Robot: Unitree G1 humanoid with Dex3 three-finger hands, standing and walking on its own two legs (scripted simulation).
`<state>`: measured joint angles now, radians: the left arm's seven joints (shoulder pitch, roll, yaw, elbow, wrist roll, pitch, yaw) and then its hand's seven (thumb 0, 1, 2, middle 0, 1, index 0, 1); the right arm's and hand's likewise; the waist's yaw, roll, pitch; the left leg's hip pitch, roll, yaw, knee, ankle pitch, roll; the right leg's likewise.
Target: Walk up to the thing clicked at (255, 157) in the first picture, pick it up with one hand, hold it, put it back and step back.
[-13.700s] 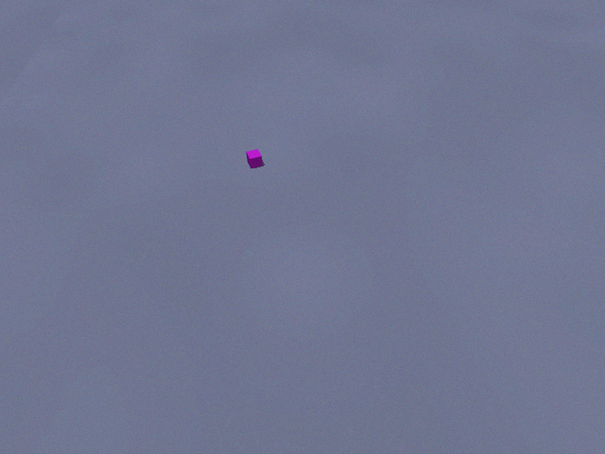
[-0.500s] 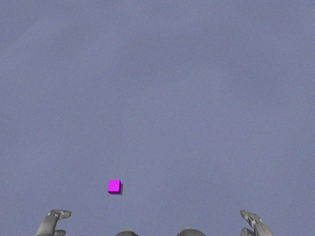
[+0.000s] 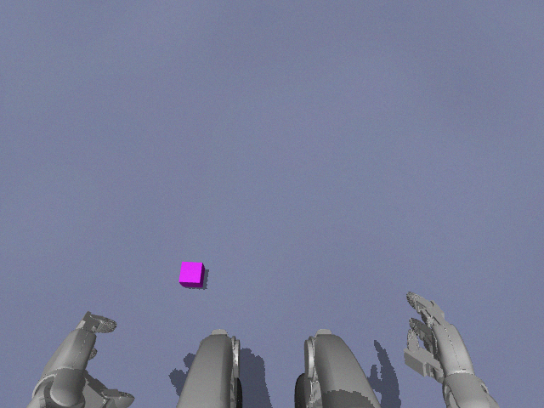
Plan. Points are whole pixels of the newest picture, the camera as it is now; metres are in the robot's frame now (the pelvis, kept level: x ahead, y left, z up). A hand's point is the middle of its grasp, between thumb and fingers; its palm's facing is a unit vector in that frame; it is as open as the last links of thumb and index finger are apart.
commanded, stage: rise first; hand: left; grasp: from above
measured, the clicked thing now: (192, 274) +0.45 +0.23 -0.59
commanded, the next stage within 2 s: approach in 1.88 s
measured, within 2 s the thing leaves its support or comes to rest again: neither
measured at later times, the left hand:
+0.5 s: hand (138, 310) +0.30 +0.30 -0.34, palm faces -0.50 -0.28 -0.82, open 14.0 cm
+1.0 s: hand (150, 291) +0.36 +0.30 -0.42, palm faces -0.48 -0.06 -0.88, open 14.3 cm
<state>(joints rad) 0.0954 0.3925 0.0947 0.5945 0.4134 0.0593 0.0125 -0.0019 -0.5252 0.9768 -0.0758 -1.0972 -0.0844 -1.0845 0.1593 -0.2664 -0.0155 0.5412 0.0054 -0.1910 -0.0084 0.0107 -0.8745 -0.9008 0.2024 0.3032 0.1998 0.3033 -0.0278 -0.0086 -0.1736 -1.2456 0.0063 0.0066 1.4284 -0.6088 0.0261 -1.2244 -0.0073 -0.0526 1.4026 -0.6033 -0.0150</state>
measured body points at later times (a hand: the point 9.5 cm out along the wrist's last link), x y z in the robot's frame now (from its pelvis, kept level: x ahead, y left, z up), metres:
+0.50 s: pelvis -0.06 -0.01 -0.20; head +0.16 +0.01 +0.20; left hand +0.33 +0.31 -0.29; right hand +0.06 -0.28 -0.33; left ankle +0.03 +0.10 -0.59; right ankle +0.03 -0.12 -0.59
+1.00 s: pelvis -0.07 +0.00 -0.26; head +0.16 +0.05 +0.12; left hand +0.39 +0.30 -0.37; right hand +0.00 -0.28 -0.38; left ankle +0.03 +0.10 -0.59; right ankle +0.03 -0.12 -0.59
